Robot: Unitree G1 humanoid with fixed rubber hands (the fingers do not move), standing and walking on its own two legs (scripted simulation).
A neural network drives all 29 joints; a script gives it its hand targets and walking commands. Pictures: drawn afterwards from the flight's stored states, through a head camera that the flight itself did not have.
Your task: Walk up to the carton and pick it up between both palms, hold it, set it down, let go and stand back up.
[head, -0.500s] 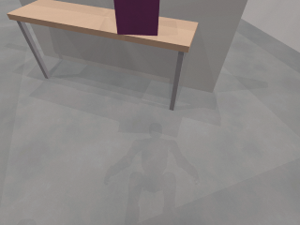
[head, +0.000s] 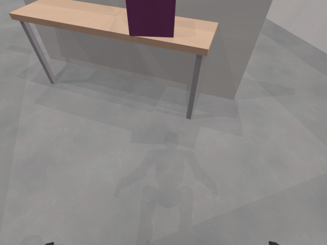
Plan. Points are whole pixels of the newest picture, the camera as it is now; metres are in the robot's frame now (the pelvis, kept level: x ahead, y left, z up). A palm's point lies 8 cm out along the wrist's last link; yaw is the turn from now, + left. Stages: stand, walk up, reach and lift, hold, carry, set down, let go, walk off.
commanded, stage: walk up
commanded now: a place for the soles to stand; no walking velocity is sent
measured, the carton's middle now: (152, 7) +1.44 +0.09 +0.01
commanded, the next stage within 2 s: none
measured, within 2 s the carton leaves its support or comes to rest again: neither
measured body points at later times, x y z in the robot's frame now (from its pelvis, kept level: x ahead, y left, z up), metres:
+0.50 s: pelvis +0.11 +0.09 -0.02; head +0.11 +0.09 +0.43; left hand +0.23 +0.44 -0.11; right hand +0.14 -0.25 -0.12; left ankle +0.13 +0.22 -0.75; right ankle +0.12 -0.03 -0.70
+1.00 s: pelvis +0.31 +0.15 -0.03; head +0.32 +0.14 +0.42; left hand +0.39 +0.51 -0.10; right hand +0.41 -0.20 -0.11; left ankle +0.45 +0.29 -0.74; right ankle +0.24 -0.03 -0.75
